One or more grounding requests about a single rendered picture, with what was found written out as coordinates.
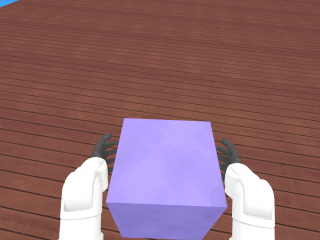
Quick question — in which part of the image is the robot right hand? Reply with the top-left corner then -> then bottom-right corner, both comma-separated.
215,138 -> 242,180

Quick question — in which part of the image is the robot left hand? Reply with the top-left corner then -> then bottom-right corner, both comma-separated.
91,133 -> 119,173

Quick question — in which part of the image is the right robot forearm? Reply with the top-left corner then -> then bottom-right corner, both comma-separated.
224,163 -> 275,240

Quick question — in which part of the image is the carton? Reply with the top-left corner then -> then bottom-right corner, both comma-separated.
106,118 -> 228,240

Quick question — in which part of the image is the left robot forearm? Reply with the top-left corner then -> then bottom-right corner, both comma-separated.
58,157 -> 108,240

